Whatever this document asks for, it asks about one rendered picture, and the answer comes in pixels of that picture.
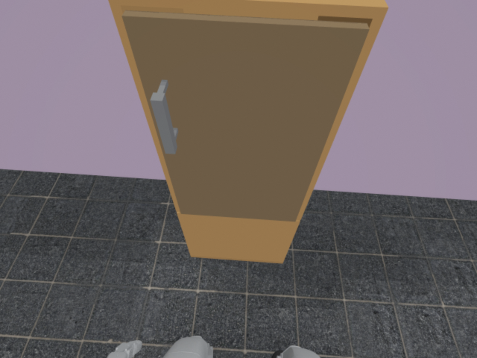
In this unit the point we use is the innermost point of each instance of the left robot hand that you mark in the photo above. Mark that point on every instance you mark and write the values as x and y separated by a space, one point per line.
126 350

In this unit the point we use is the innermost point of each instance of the left robot thigh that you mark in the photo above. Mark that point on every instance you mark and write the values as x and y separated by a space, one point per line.
190 347

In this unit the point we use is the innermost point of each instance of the handle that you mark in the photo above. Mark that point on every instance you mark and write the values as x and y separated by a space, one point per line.
167 133

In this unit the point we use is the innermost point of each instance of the cupboard door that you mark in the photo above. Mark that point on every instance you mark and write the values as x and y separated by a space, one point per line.
254 100

